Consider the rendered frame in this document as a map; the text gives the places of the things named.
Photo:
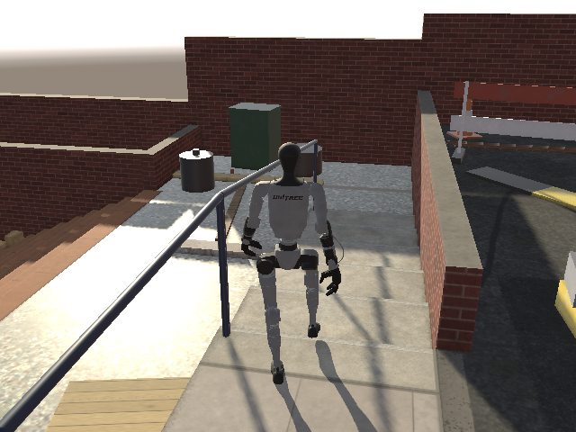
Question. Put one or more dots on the stairs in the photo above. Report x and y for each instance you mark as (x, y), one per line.
(30, 253)
(381, 297)

